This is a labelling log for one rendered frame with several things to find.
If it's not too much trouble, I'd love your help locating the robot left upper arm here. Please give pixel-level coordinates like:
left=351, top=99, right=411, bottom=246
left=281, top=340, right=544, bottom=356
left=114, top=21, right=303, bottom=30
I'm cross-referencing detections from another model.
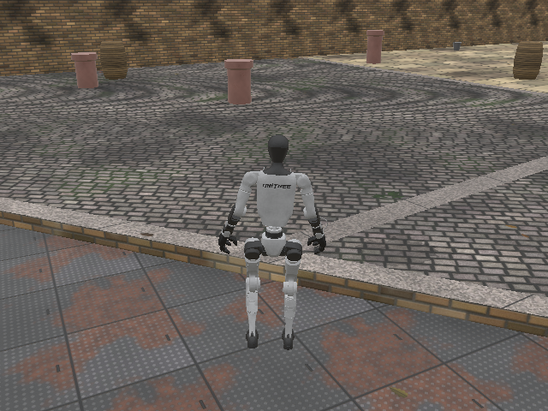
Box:
left=233, top=171, right=259, bottom=217

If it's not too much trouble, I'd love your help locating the right robot hand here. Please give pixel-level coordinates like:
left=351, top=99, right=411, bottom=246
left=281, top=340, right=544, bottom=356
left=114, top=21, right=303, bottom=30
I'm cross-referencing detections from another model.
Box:
left=307, top=235, right=326, bottom=254

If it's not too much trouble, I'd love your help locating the right robot thigh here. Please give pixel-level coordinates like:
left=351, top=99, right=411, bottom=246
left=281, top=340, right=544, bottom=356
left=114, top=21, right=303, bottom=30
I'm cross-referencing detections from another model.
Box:
left=283, top=239, right=302, bottom=296

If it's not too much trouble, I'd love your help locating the left robot thigh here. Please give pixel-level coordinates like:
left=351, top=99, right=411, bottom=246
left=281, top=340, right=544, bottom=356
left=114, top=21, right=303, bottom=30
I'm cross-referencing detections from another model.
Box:
left=244, top=237, right=262, bottom=292

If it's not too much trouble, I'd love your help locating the robot left forearm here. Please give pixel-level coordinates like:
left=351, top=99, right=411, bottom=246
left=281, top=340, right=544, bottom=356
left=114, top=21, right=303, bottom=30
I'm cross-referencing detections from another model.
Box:
left=221, top=204, right=241, bottom=237

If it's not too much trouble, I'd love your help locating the robot thigh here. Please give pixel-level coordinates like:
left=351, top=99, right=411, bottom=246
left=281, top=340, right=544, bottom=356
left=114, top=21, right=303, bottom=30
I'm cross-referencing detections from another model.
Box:
left=283, top=239, right=302, bottom=296
left=244, top=237, right=262, bottom=292

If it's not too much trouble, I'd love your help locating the robot right forearm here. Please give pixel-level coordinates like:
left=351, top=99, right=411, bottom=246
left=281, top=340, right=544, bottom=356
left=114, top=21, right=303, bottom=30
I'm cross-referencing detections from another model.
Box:
left=308, top=206, right=325, bottom=239

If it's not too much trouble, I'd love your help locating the left robot hand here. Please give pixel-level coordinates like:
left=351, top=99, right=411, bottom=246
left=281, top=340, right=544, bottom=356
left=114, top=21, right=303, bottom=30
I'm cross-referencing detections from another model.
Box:
left=218, top=233, right=237, bottom=254

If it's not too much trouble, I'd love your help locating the robot right upper arm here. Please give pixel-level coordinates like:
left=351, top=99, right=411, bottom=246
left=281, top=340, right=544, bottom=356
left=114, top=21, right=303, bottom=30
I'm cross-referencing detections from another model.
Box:
left=295, top=173, right=317, bottom=219

